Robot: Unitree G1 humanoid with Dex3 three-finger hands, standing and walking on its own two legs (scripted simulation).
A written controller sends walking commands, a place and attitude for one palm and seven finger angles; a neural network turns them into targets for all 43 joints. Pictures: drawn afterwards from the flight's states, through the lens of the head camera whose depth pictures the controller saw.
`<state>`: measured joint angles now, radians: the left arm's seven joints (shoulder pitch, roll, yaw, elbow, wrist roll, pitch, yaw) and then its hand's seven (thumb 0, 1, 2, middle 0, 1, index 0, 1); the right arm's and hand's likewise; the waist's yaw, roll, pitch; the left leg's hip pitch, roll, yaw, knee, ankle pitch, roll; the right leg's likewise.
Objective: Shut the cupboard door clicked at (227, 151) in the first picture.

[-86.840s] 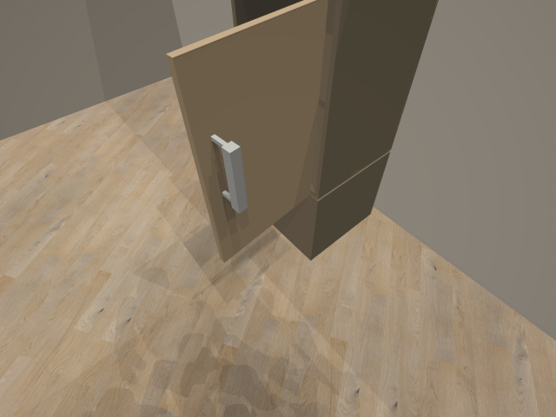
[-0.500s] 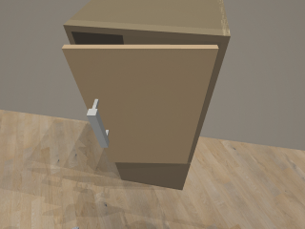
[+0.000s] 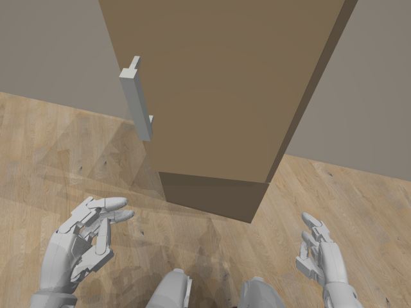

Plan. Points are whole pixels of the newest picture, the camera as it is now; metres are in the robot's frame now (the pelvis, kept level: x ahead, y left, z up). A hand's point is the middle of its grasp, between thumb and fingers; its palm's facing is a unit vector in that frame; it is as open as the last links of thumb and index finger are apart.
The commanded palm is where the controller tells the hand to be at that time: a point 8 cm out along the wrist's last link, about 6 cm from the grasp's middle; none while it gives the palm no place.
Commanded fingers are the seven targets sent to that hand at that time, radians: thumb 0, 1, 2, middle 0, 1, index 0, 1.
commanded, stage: raise the hand and make a fist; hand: left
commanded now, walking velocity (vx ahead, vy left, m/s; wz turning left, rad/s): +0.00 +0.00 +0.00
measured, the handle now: (141, 101) +0.48 +0.21 +0.10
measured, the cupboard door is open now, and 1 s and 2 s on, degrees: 8 8 8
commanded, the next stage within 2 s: bring the fist close to the handle in 1.32 s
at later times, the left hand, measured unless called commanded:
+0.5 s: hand (99, 222) +0.23 +0.20 +0.08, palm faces +0.01 -1.00 -0.03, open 3.3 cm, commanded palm +0.20 +0.26 +0.09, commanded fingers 0.00 0.90 0.90 -1.21 -1.40 -1.21 -1.40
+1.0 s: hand (97, 196) +0.26 +0.21 +0.11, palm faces +0.01 -1.00 -0.04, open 3.1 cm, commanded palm +0.23 +0.26 +0.11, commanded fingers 0.00 0.90 0.90 -1.30 -1.50 -1.30 -1.50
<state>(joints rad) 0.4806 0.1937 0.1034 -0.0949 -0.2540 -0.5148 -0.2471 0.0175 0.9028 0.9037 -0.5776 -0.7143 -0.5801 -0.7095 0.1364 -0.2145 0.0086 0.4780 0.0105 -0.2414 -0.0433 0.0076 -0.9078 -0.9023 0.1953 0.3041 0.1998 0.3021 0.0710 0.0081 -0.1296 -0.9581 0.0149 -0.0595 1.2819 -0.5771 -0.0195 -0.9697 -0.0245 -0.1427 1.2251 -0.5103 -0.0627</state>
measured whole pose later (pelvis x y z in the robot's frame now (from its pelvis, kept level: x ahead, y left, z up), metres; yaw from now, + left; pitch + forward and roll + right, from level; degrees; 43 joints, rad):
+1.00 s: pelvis +0.03 +0.02 +0.04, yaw -1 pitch +12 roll -2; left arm 0.36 0.24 0.16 -0.07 -0.28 -0.31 -0.23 0.01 0.90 0.90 -1.30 -1.50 -1.30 -1.49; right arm 0.29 -0.24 0.04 0.47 0.02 -0.15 -0.05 0.01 -0.90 -0.90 0.20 0.30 0.20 0.30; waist 0.01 0.03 -0.13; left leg -0.74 0.00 -0.01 1.07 -0.53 0.02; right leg -0.76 -0.03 -0.10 1.01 -0.46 -0.02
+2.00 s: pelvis +0.02 +0.02 +0.04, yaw -1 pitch +12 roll -1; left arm 0.10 0.19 0.10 0.13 -0.22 -0.31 -0.15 0.01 0.90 0.90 -1.30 -1.50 -1.31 -1.50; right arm 0.27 -0.26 0.02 0.52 0.02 -0.14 -0.04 0.01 -0.91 -0.90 0.20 0.30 0.20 0.30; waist 0.00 0.03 -0.12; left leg -0.74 0.00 0.00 1.04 -0.51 0.02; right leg -0.78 -0.03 -0.08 1.01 -0.44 -0.02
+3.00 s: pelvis +0.02 +0.01 +0.05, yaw -2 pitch +13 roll +0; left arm -0.21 0.18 0.15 0.48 -0.18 -0.39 -0.12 0.01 0.90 0.90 -1.30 -1.50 -1.31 -1.50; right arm 0.26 -0.25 0.02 0.57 0.02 -0.07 -0.03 0.01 -0.91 -0.90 0.20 0.30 0.20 0.30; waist -0.02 0.02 -0.11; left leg -0.73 0.00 0.02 0.98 -0.48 0.00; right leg -0.78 -0.02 -0.06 0.98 -0.42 -0.03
